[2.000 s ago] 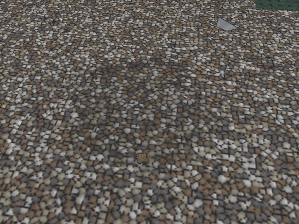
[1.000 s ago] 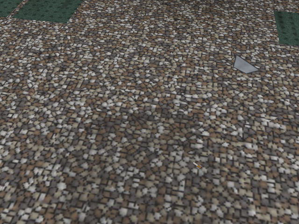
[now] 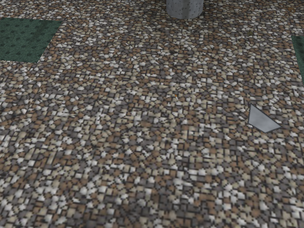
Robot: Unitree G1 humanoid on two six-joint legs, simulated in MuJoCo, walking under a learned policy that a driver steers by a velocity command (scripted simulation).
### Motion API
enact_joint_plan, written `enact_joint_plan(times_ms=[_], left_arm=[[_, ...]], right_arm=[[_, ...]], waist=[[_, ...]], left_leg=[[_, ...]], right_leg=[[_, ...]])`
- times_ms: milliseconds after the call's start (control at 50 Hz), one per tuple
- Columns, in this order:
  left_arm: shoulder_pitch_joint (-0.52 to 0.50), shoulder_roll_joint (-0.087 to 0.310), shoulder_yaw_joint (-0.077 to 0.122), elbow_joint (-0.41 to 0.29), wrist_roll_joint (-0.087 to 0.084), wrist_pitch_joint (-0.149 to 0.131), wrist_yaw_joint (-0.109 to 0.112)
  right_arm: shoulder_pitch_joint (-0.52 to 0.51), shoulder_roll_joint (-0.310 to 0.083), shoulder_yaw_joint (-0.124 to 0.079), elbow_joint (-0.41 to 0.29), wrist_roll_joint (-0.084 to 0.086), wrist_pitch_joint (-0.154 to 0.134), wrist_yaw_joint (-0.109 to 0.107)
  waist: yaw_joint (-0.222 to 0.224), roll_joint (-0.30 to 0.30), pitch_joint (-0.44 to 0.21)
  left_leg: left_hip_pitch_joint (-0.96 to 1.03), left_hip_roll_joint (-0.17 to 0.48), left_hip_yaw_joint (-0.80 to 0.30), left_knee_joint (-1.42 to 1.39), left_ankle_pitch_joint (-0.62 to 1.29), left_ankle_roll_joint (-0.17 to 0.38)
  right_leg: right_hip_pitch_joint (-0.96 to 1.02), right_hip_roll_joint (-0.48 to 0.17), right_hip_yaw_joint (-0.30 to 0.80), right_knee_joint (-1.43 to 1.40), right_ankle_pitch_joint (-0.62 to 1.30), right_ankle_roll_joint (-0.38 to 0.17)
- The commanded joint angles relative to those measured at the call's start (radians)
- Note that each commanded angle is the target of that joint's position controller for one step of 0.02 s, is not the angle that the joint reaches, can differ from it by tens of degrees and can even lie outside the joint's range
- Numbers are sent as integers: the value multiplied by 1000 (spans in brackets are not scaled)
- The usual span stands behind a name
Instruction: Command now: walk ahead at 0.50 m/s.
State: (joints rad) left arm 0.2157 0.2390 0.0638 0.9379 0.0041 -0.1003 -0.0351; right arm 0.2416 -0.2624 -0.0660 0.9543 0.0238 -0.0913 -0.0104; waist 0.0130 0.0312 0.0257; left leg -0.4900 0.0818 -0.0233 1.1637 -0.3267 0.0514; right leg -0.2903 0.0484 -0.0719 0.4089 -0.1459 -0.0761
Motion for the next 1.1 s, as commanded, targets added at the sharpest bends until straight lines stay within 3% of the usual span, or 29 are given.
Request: enact_joint_plan(times_ms=[20,80,160,280,340,360,380,400,420,440,460,480,500,520,560,620,660,740,840,880,900,920,940,960,980,1000,1040,1060,1100], left_arm=[[10,111,18,-34,1,-20,8],[59,141,25,-16,-1,-14,28],[111,143,21,2,-9,-5,39],[214,155,27,54,-18,18,44],[192,175,37,58,-21,31,50],[168,185,39,52,-23,35,51],[144,174,35,46,-23,40,51],[139,146,21,27,-13,39,51],[257,24,-16,14,-5,19,39],[233,59,-11,28,-20,-8,31],[137,141,11,0,-48,-24,26],[70,147,12,-17,-53,-29,30],[39,139,18,-20,-40,-23,37],[56,126,24,-14,-30,-8,44],[93,79,21,-4,-25,18,48],[15,82,25,-36,-14,30,52],[-52,79,25,-58,-8,26,49],[-189,54,12,-94,-15,17,33],[-311,70,5,-150,-23,-2,7],[-270,103,15,-147,-25,-13,2],[-209,125,25,-133,-24,-18,3],[-72,166,47,-93,-21,-22,9],[117,235,68,-57,-2,-25,19],[217,331,92,-33,7,-16,23],[226,238,66,-32,-1,-11,22],[139,173,46,-49,-6,-12,26],[4,106,25,-65,0,-12,27],[-32,84,17,-64,9,-16,26],[-48,88,22,-53,10,-19,28]], right_arm=[[55,-51,-20,-38,-5,13,-7],[-56,-58,-24,-76,-18,17,-8],[-180,-35,-15,-109,-15,8,6],[-344,-32,2,-170,-3,-4,37],[-309,-65,-7,-177,1,-14,51],[-241,-91,-19,-161,-2,-16,51],[-96,-128,-41,-116,-5,-16,46],[95,-190,-64,-67,-16,-15,37],[214,-289,-87,-40,-28,-9,32],[218,-210,-60,-39,-20,-5,34],[124,-158,-43,-52,-12,-7,33],[35,-122,-31,-76,-14,-7,31],[-29,-91,-20,-84,-23,-8,35],[-60,-66,-12,-85,-33,-13,38],[-54,-70,-12,-72,-32,-18,41],[-2,-115,-22,-48,-31,-22,24],[30,-120,-22,-37,-27,-17,13],[94,-129,-21,-15,-16,-11,3],[174,-141,-29,22,-3,13,-4],[158,-156,-37,19,0,22,-8],[136,-163,-40,12,0,26,-9],[120,-144,-33,4,-2,29,-8],[111,-99,-15,-23,-14,28,-6],[239,28,18,-40,-12,10,-2],[225,-41,5,-26,10,-7,2],[136,-117,-17,-51,29,-11,1],[47,-106,-24,-70,17,0,-8],[60,-90,-32,-68,12,15,-9],[77,-42,-29,-77,14,42,-5]], waist=[[-34,-95,-48],[-12,-73,-8],[23,-86,18],[74,-86,68],[27,-114,38],[-15,-131,-9],[-90,-122,-93],[-160,-71,-228],[-122,172,-382],[-133,198,-439],[-123,147,-278],[-96,73,-177],[-64,21,-99],[-25,38,-68],[4,55,-52],[0,29,-10],[-15,23,1],[-59,26,27],[-83,29,65],[-47,51,40],[-7,64,7],[59,52,-78],[129,-11,-234],[85,-276,-392],[104,-299,-442],[99,-227,-279],[50,-125,-114],[14,-143,-77],[-16,-143,-42]], left_leg=[[-119,82,-42,-62,83,-9],[-221,85,-35,-216,229,-38],[-198,50,1,-448,421,-43],[-227,9,27,-620,381,-21],[-135,-22,42,-661,275,18],[-19,-56,70,-668,253,35],[183,-88,95,-687,274,63],[496,15,-18,-644,301,116],[894,277,-482,-700,164,281],[927,322,-716,-847,67,304],[801,285,-568,-861,29,245],[639,245,-427,-885,73,209],[483,205,-330,-925,137,190],[383,169,-260,-959,178,171],[292,145,-195,-1011,219,178],[292,143,-137,-1050,298,192],[322,131,-100,-1055,333,177],[353,102,-31,-1060,325,146],[479,157,-93,-971,331,145],[499,177,-127,-915,381,127],[492,167,-127,-853,479,115],[455,114,-95,-705,586,88],[286,45,-44,-427,449,50],[-108,-119,28,-45,-30,-27],[-220,-103,-101,116,-260,-25],[-298,-49,-102,170,-202,-12],[-245,32,-70,99,-49,-4],[-189,60,-79,55,-6,0],[-142,77,-73,14,29,-1]], right_leg=[[109,-277,278,-263,131,-167],[140,-273,232,-292,178,-164],[162,-229,144,-301,188,-123],[336,-287,136,-242,210,-119],[400,-318,137,-156,392,-93],[397,-307,123,-81,562,-80],[357,-262,86,80,680,-56],[176,-210,50,339,529,-23],[-242,-33,26,749,12,53],[-384,-1,174,900,-423,44],[-479,-68,184,957,-380,24],[-471,-125,153,920,-283,16],[-428,-161,135,849,-212,19],[-360,-193,142,789,-163,19],[-293,-206,134,731,-127,30],[-377,-216,128,597,-3,59],[-413,-211,123,478,111,71],[-369,-166,80,254,264,73],[-367,-131,98,109,183,64],[-276,-112,98,76,121,49],[-176,-90,79,61,92,37],[20,-72,62,48,88,11],[329,-204,184,100,104,-47],[712,-464,607,36,-12,-193],[710,-485,784,-76,-146,-214],[583,-452,630,-92,-177,-161],[300,-381,403,-159,-89,-109],[210,-350,318,-195,-50,-92],[127,-341,225,-250,6,-97]])
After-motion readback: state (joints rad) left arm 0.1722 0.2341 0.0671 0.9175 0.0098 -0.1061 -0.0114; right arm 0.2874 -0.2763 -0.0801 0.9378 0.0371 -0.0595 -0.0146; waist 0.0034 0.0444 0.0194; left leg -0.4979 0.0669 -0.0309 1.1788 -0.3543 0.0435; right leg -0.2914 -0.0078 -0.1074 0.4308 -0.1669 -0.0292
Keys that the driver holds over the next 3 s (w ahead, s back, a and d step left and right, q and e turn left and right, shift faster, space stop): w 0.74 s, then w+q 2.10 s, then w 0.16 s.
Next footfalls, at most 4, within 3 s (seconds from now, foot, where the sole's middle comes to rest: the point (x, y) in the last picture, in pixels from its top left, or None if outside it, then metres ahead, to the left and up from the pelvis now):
0.40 left None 0.40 0.15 -0.78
0.94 right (184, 178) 0.71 -0.09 -0.78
1.46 left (120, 141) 0.92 0.23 -0.78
1.96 right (130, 92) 1.28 0.20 -0.78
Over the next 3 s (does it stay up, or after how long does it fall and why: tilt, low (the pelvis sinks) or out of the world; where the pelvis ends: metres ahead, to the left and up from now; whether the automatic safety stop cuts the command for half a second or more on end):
stays up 1.43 0.66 -0.02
